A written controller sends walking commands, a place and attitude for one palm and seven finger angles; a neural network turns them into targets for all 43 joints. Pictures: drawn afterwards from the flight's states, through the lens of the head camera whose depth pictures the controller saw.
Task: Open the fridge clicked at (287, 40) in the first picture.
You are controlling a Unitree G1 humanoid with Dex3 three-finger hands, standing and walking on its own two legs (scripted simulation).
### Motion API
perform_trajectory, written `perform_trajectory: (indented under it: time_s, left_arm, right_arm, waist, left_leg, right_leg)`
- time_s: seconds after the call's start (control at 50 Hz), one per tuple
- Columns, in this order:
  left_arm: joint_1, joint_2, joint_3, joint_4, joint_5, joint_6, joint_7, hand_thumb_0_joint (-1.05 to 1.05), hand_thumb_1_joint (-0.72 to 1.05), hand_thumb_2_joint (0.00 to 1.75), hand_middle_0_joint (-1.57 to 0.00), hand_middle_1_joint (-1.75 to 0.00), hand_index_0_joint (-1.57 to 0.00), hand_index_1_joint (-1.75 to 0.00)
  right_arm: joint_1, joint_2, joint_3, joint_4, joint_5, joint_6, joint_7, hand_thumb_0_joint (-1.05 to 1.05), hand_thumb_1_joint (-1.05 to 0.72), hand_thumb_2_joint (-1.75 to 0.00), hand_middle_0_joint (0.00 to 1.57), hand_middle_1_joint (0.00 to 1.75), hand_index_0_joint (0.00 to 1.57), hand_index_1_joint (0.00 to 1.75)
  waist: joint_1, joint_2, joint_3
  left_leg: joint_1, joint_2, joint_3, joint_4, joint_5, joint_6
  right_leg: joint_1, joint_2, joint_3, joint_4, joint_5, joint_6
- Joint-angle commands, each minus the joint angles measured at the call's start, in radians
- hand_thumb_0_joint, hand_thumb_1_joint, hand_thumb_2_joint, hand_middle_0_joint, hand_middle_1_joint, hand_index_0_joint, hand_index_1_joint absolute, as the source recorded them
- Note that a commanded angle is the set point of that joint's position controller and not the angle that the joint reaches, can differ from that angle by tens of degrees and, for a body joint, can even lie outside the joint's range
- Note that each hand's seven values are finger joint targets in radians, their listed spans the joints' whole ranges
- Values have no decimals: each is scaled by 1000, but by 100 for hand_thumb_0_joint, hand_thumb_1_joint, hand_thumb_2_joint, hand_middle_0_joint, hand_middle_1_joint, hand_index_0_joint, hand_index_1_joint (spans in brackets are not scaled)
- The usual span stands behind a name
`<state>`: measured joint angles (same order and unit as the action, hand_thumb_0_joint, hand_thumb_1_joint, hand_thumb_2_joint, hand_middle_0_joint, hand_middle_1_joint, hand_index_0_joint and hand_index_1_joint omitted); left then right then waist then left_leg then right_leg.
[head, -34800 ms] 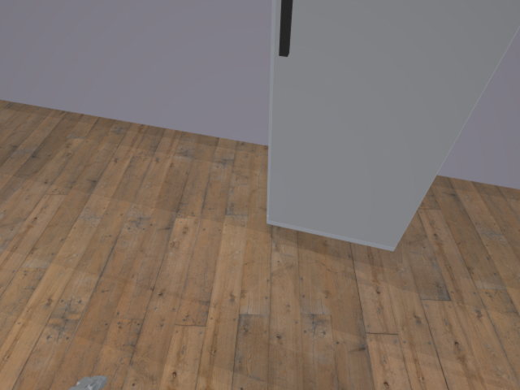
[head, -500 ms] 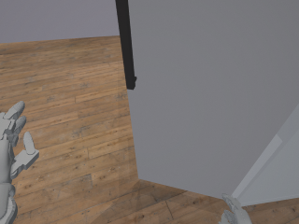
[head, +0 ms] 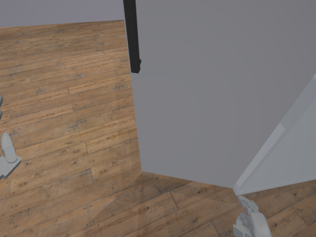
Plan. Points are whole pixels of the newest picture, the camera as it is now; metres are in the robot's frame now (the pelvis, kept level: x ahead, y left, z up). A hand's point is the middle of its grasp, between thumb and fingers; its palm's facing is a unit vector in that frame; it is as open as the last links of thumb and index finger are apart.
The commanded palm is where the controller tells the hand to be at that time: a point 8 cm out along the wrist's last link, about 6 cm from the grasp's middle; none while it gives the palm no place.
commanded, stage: step back with the hand held close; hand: left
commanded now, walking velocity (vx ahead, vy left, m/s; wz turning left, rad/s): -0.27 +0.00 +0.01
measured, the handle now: (134, 24) +0.59 +0.13 +0.26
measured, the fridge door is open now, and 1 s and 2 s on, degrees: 68 68 68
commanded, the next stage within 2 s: stop stepping back and stand still in 0.76 s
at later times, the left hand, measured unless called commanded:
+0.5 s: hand (18, 191) +0.15 +0.25 +0.17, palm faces +0.42 -0.76 -0.49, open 7.5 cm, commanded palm +0.07 +0.28 +0.19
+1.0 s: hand out of the picture -0.02 +0.23 +0.16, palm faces +0.36 -0.83 -0.42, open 7.5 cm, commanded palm -0.08 +0.27 +0.19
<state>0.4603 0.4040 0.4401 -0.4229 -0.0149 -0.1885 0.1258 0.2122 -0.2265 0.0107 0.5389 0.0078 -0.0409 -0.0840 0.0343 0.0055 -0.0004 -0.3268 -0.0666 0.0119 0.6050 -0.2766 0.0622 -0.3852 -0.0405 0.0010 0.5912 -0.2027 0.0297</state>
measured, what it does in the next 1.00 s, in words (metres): walks backwards: right foot, then left foot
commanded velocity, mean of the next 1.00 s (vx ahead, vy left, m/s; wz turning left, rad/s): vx -0.25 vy -0.01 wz -0.01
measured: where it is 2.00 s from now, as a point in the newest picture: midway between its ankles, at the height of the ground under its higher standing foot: outside the picture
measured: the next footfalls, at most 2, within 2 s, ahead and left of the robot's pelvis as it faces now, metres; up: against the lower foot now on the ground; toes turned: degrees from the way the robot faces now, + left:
right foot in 0.40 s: -0.15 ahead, -0.12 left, +0.00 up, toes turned +1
left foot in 0.72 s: -0.07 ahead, +0.05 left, +0.00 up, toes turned -1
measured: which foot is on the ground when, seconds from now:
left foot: down 0.00-0.56, up 0.58-0.70, down 0.72-1.00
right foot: down 0.00-0.20, up 0.22-0.38, down 0.40-0.74, up 0.76-1.00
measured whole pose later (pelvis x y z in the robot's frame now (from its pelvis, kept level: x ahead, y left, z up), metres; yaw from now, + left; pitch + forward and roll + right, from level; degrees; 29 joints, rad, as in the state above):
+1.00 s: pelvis -0.22 -0.03 +0.02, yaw -1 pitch +1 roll -2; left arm 0.55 0.43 0.36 -0.49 -0.04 -0.12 0.12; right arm 0.24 -0.19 0.01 0.58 0.00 -0.11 -0.06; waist 0.00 -0.03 -0.05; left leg -0.35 -0.01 0.00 0.34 -0.06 0.05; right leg -0.26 0.05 -0.03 0.70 -0.46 0.00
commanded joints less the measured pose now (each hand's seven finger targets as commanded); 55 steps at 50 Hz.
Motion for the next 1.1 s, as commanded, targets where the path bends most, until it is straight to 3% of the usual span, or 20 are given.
perform_trajectory:
  time_s: [0.0,0.1,0.18,0.22,0.32,0.4,0.44,0.5,0.56,0.62,0.68,0.72,0.76,0.86,0.9,0.96,1.0,1.02,1.04,1.08]
  left_arm:
    - [-84,163,78,-187,18,-66,16,0,90,90,-20,-30,-20,-30]
    - [-55,218,109,-314,0,-96,42,0,90,90,-20,-30,-20,-30]
    - [4,236,191,-363,28,-134,44,0,90,90,-20,-30,-20,-30]
    - [-21,222,198,-333,45,-146,40,0,90,90,-20,-30,-20,-30]
    - [12,141,105,-184,18,-147,18,0,90,90,-20,-30,-20,-30]
    - [-68,154,53,-217,1,-143,5,0,90,90,-20,-30,-20,-30]
    - [-76,187,66,-272,-3,-133,2,0,90,90,-20,-30,-20,-30]
    - [23,275,163,-351,-30,-101,9,0,90,90,-20,-30,-20,-30]
    - [156,348,276,-338,-38,-93,5,0,90,90,-20,-30,-20,-30]
    - [183,308,252,-301,-41,-62,-6,0,90,90,-20,-30,-20,-30]
    - [33,235,136,-278,-48,-50,2,0,90,90,-20,-30,-20,-30]
    - [34,206,83,-248,-43,-48,4,0,90,90,-20,-30,-20,-30]
    - [65,188,63,-182,-41,-40,6,0,90,90,-20,-30,-20,-30]
    - [46,186,53,-288,-33,-15,14,0,90,90,-20,-30,-20,-30]
    - [29,202,77,-341,-23,-12,25,0,90,90,-20,-30,-20,-30]
    - [12,211,90,-345,-11,-11,35,0,90,90,-20,-30,-20,-30]
    - [24,233,90,-345,-9,-6,35,0,90,90,-20,-30,-20,-30]
    - [40,268,109,-332,-9,-12,35,0,90,90,-20,-30,-20,-30]
    - [11,288,125,-360,-21,-11,32,0,90,90,-20,-30,-20,-30]
    - [-90,301,170,-335,-27,-25,41,0,90,90,-20,-30,-20,-30]
  right_arm:
    - [-76,-139,-65,-150,-5,-55,-9,0,-90,-90,20,30,20,30]
    - [-72,-106,-46,-124,-11,-69,5,0,-90,-90,20,30,20,30]
    - [-92,-147,-64,-150,-14,-103,-13,0,-90,-90,20,30,20,30]
    - [-70,-141,-75,-133,-29,-118,-10,0,-90,-90,20,30,20,30]
    - [-40,-126,-70,-69,-25,-166,9,0,-90,-90,20,30,20,30]
    - [-57,-131,-60,-15,-26,-177,20,0,-90,-90,20,30,20,30]
    - [-70,-122,-62,-32,-15,-155,27,0,-90,-90,20,30,20,30]
    - [-121,-99,-61,-109,8,-108,18,0,-90,-90,20,30,20,30]
    - [-194,-76,-44,-179,32,-74,10,0,-90,-90,20,30,20,30]
    - [-186,-53,-24,-156,12,-58,-6,0,-90,-90,20,30,20,30]
    - [-126,-109,-26,-99,0,-46,-30,0,-90,-90,20,30,20,30]
    - [-70,-145,-60,-92,3,-59,-7,0,-90,-90,20,30,20,30]
    - [-77,-141,-75,-96,-10,-80,6,0,-90,-90,20,30,20,30]
    - [-88,-137,-78,-107,-5,-115,9,0,-90,-90,20,30,20,30]
    - [-119,-136,-72,-127,-10,-117,3,0,-90,-90,20,30,20,30]
    - [-100,-129,-64,-112,-19,-124,4,0,-90,-90,20,30,20,30]
    - [-86,-112,-62,-104,-25,-121,5,0,-90,-90,20,30,20,30]
    - [-82,-98,-63,-88,-24,-114,9,0,-90,-90,20,30,20,30]
    - [-99,-109,-63,-83,-23,-109,7,0,-90,-90,20,30,20,30]
    - [-68,-132,-56,-35,-45,-104,22,0,-90,-90,20,30,20,30]
  waist:
    - [-23,-88,-40]
    - [-34,-84,-114]
    - [-10,311,-145]
    - [-14,286,-103]
    - [-19,150,-36]
    - [-7,154,-221]
    - [4,93,-373]
    - [9,-137,-450]
    - [35,-288,-309]
    - [8,-131,-209]
    - [-44,112,-176]
    - [-20,239,-254]
    - [-6,151,-213]
    - [-8,91,-184]
    - [-3,199,-156]
    - [-7,306,-129]
    - [-11,171,-115]
    - [-17,-70,-100]
    - [-5,-219,-26]
    - [-50,-102,-22]
  left_leg:
    - [-313,108,-136,-120,-317,25]
    - [-42,76,-97,17,-147,-16]
    - [-420,288,-359,-406,-386,74]
    - [-509,347,-388,-463,-442,116]
    - [-132,281,-309,-323,-2,70]
    - [298,245,-220,-150,773,29]
    - [458,213,-121,-68,923,8]
    - [352,137,17,-20,704,-14]
    - [-98,17,63,127,-56,-47]
    - [-153,46,23,90,-53,-58]
    - [101,89,19,-171,561,-62]
    - [321,311,-169,-226,1040,15]
    - [182,367,-220,-280,807,57]
    - [41,327,-220,-412,190,79]
    - [-133,273,-183,-538,-289,40]
    - [-278,182,-100,-561,-494,-67]
    - [-193,64,15,-330,-391,-125]
    - [-63,19,63,74,-214,-111]
    - [-93,16,-38,427,-119,-96]
    - [-228,93,-90,584,-34,-101]
  right_leg:
    - [198,-98,196,-125,-98,-70]
    - [-37,-190,188,-197,-183,-124]
    - [342,78,-4,273,-29,-4]
    - [383,100,14,412,-95,0]
    - [136,106,-3,37,-207,-15]
    - [73,82,22,-188,109,-11]
    - [82,63,33,-181,314,14]
    - [196,-18,45,-147,814,90]
    - [345,-175,108,-129,1252,108]
    - [292,-200,168,-110,1095,-27]
    - [168,-48,59,-35,870,15]
    - [10,77,61,124,-64,31]
    - [16,101,81,265,-343,-14]
    - [92,88,28,287,-242,-4]
    - [243,113,-48,220,-241,-22]
    - [461,174,-160,4,-275,-49]
    - [377,95,-114,-240,-318,-94]
    - [114,-126,154,-414,-432,-174]
    - [-128,-351,495,-545,-544,-265]
    - [-107,-389,426,-498,-313,-289]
